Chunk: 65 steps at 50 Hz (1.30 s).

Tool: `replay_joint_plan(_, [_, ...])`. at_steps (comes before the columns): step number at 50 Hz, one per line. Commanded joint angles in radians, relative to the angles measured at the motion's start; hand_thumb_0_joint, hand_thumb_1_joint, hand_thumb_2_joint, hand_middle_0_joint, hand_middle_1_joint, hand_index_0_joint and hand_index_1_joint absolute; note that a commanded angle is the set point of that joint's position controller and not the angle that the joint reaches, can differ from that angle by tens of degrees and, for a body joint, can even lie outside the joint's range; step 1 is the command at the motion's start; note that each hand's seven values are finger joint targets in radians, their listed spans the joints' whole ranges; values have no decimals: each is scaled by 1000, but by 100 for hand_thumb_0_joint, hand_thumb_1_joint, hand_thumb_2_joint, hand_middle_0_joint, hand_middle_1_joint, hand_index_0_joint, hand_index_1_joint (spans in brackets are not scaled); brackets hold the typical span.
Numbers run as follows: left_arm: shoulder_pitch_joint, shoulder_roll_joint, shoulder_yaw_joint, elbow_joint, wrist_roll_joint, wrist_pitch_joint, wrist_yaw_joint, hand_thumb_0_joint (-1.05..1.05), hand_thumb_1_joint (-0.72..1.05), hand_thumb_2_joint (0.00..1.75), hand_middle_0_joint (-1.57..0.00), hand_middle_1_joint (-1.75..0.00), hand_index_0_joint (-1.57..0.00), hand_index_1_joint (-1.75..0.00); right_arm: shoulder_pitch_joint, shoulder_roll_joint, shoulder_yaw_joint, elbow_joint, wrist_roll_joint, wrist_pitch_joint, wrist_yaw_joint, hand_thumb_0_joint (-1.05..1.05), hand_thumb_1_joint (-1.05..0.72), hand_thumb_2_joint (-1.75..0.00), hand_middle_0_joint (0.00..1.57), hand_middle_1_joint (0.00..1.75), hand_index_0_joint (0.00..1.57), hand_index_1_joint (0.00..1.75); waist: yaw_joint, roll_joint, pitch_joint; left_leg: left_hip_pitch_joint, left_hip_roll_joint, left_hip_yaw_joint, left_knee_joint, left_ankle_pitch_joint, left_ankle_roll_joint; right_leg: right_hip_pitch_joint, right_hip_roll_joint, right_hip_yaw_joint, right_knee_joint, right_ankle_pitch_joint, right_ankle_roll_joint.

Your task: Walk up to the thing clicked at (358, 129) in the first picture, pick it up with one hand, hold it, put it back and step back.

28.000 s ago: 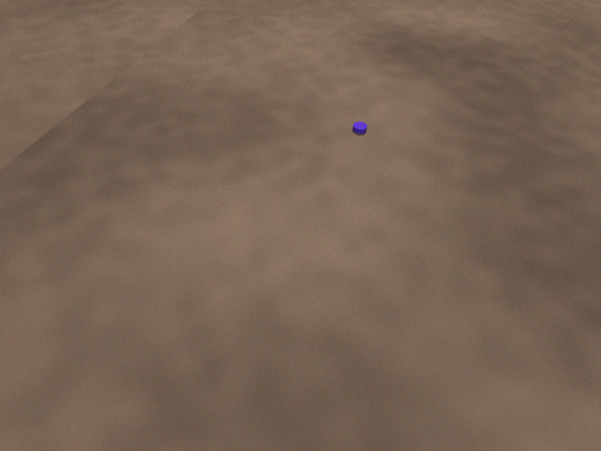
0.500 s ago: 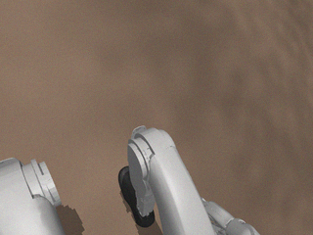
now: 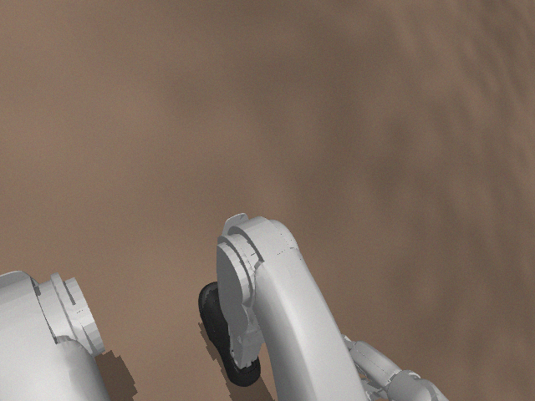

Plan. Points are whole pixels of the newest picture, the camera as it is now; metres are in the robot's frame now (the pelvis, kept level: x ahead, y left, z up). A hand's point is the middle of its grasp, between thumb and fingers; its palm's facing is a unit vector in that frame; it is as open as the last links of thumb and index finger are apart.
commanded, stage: open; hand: left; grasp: from above
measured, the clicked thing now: out of the picture +0.40 +0.34 -0.28
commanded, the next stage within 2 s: withdraw in 0.22 s
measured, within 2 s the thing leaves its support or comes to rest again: neither
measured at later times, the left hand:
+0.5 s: hand out of the picture +0.39 +0.34 -0.25, palm faces -0.39 -0.17 -0.91, open 14.1 cm
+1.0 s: hand out of the picture +0.37 +0.36 -0.08, palm faces -0.48 -0.16 -0.87, open 14.0 cm
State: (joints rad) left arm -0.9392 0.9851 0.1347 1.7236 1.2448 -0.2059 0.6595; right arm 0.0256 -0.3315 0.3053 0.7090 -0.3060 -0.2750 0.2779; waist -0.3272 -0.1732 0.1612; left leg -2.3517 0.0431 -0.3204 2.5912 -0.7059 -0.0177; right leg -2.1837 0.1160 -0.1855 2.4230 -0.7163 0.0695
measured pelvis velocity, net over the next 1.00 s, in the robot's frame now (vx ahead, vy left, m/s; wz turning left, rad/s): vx -0.01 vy -0.02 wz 0.12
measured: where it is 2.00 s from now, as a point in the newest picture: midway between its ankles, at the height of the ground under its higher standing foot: (169, 385)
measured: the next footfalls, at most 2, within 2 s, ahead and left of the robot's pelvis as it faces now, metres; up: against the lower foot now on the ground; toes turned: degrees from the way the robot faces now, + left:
none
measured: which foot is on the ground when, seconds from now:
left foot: down 0.00-1.00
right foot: down 0.00-1.00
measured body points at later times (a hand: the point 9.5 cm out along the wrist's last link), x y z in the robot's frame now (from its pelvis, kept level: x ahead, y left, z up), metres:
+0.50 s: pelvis +0.00 +0.00 +0.00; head +0.24 +0.15 +0.34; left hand +0.41 +0.35 -0.20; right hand +0.09 -0.24 -0.06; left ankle +0.06 +0.13 -0.26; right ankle +0.11 -0.12 -0.26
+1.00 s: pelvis -0.01 -0.02 +0.05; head +0.18 +0.08 +0.45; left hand +0.39 +0.37 -0.03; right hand +0.14 -0.26 -0.05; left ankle +0.06 +0.13 -0.26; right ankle +0.11 -0.12 -0.26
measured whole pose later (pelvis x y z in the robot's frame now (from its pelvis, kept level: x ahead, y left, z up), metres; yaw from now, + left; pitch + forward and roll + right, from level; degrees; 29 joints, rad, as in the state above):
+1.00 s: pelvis -0.01 -0.02 +0.05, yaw +7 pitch +30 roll -9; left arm -0.85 0.73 -0.03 1.26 1.09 -0.15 0.20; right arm 0.10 -0.31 0.10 0.68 -0.10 -0.07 0.20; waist -0.15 0.00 -0.05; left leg -2.25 0.05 -0.18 2.35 -0.63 -0.01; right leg -2.13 0.07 -0.09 2.28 -0.68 0.04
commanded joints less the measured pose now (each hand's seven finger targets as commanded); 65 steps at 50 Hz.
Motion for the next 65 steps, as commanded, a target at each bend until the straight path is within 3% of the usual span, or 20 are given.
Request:
replay_joint_plan(1, [-211, 208, 3, -120, -25, -13, 20, 0, -58, 101, -5, -97, -2, -100, 150, -331, -106, 4, 2, 2, -8, 0, -89, -90, 20, 30, 20, 30, -30, 573, -646, 522, 39, 139, -262, 253, 9, 314, 31, -115, -196, 340, -81])
replay_joint_plan(5, [-230, 206, -13, -107, -36, -35, 3, 0, -56, 101, -5, -98, -3, -100, 158, -324, -91, 11, 11, 0, -9, 0, -88, -90, 20, 30, 20, 30, -50, 535, -589, 486, 39, 131, -255, 219, 15, 290, 23, -122, -202, 313, -76])
replay_joint_plan(12, [-204, 193, -35, -78, -11, -66, 0, 0, -50, 96, -4, -101, -4, -101, 136, -317, -79, -8, 12, 12, -21, 0, -88, -90, 20, 30, 20, 30, -42, 519, -562, 480, 38, 128, -269, 148, 13, 258, 25, -123, -201, 247, -80])
replay_joint_plan(15, [-202, 230, -5, -93, -5, -72, 26, 0, -48, 95, -4, -103, -5, -101, 133, -323, -80, -8, 11, 17, -26, 0, -88, -90, 20, 30, 20, 30, -23, 530, -583, 484, 39, 126, -282, 156, 10, 271, 28, -122, -204, 244, -84])
replay_joint_plan(18, [-199, 214, -14, -106, 7, -71, 49, 0, -50, 96, -5, -100, -7, -97, 129, -328, -82, -11, 3, 17, -25, 0, -89, -90, 20, 30, 20, 30, -31, 523, -574, 480, 38, 128, -278, 162, 11, 264, 30, -128, -206, 250, -82])
replay_joint_plan(24, [-205, 254, 38, -227, 13, -29, 83, 0, -51, 96, -5, -98, -7, -97, 133, -326, -110, -7, 10, 3, -14, 0, -89, -90, 20, 30, 20, 30, 0, 609, -659, 547, 43, 142, -279, 216, 1, 286, 31, -114, -191, 303, -84])
replay_joint_plan(27, [-217, 274, 103, -440, -19, 5, 75, 0, -53, 98, -5, -98, -6, -97, 149, -309, -146, -4, 29, 3, -2, 0, -89, -90, 20, 30, 20, 30, 71, 755, -832, 647, 39, 152, -306, 280, -12, 286, 21, -105, -180, 341, -96])
replay_joint_plan(31, [-95, 153, 65, -514, -62, 75, -16, 0, -53, 99, -5, -97, -5, -97, 155, -285, -222, 0, 78, 30, 16, 0, -89, -90, 20, 30, 20, 30, 127, 787, -863, 635, 28, 177, -355, 264, -16, 210, 14, -86, -192, 309, -107])
replay_joint_plan(32, [-97, 113, 43, -531, -73, 95, -46, 0, -52, 99, -5, -97, -5, -97, 172, -281, -237, 1, 87, 41, 18, 0, -89, -90, 20, 30, 20, 30, 120, 764, -871, 617, 23, 187, -358, 264, -10, 220, 15, -74, -208, 311, -105])
replay_joint_plan(33, [-92, 58, 5, -552, -92, 113, -81, 0, -53, 99, -5, -97, -5, -98, 168, -273, -256, 8, 105, 53, 17, 0, -89, -90, 20, 30, 20, 30, 137, 742, -874, 606, 22, 193, -375, 245, -7, 195, 14, -61, -227, 291, -107])
replay_joint_plan(35, [-76, -46, -67, -523, -128, 146, -159, 0, -53, 100, -6, -98, -6, -99, 191, -258, -283, 9, 138, 77, 15, 0, -89, -90, 20, 30, 20, 30, 123, 621, -786, 511, 17, 200, -391, 168, 13, 176, 16, -38, -280, 234, -104])
replay_joint_plan(38, [-76, -69, -112, -579, -165, 162, -282, 0, -50, 99, -7, -99, -7, -99, 245, -258, -311, -3, 172, 115, 3, 0, -89, -90, 20, 30, 20, 30, 121, 476, -764, 485, 10, 198, -427, 141, 30, 240, 12, -10, -332, 204, -100])
replay_joint_plan(41, [-149, -129, -167, -645, -207, 138, -375, 0, -50, 100, -7, -100, -6, -100, 264, -239, -324, -12, 195, 148, -21, 0, -89, -90, 20, 30, 20, 30, 89, 368, -748, 492, 1, 189, -455, 128, 39, 288, 3, 4, -375, 190, -99])
replay_joint_plan(45, [-182, -71, -144, -612, -189, 85, -444, 0, -50, 101, -7, -101, -7, -102, 272, -215, -316, -35, 209, 188, -73, 0, -89, -90, 20, 30, 20, 30, 103, 255, -727, 434, -9, 219, -436, 132, 51, 345, 0, 44, -420, 156, -99])
replay_joint_plan(46, [-190, -52, -134, -596, -177, 68, -448, 0, -50, 101, -7, -101, -7, -102, 272, -213, -306, -43, 208, 197, -86, 0, -89, -90, 20, 30, 20, 30, 94, 234, -706, 404, -14, 228, -421, 125, 53, 345, -6, 50, -432, 142, -96])
replay_joint_plan(51, [-208, 17, -84, -514, -109, -18, -418, 0, -49, 101, -8, -101, -7, -101, 239, -189, -265, -56, 192, 225, -132, 0, -89, -90, 20, 30, 20, 30, 118, 259, -689, 399, -18, 244, -415, 101, 48, 326, -11, 61, -419, 91, -102])
replay_joint_plan(59, [-331, 105, -35, -431, 4, -89, -279, 0, -51, 100, -7, -101, -7, -101, 242, -206, -230, -38, 150, 241, -168, 0, -89, -90, 20, 30, 20, 30, 99, 481, -754, 514, -14, 233, -413, 109, 25, 227, -16, 20, -330, 112, -114])
replay_joint_plan(61, [-359, 136, -2, -466, 14, -87, -240, 0, -52, 100, -6, -101, -6, -100, 247, -212, -236, -30, 144, 238, -172, 0, -89, -90, 20, 30, 20, 30, 116, 539, -820, 566, -14, 230, -420, 126, 17, 219, -19, 13, -306, 128, -118])
replay_joint_plan(64, [-325, 111, 3, -485, 24, -62, -202, 0, -52, 99, -6, -100, -7, -99, 260, -221, -251, -17, 136, 223, -169, 0, -89, -90, 20, 30, 20, 30, 111, 602, -861, 625, -12, 233, -428, 152, 11, 191, -27, -14, -279, 175, -116])
replay_joint_plan(65, [-326, 136, 29, -520, 18, -53, -193, 0, -52, 98, -7, -99, -7, -98, 261, -225, -263, -16, 139, 219, -168, 0, -90, -90, 20, 30, 20, 30, 128, 613, -895, 637, -12, 234, -432, 153, 11, 184, -29, -15, -278, 179, -116])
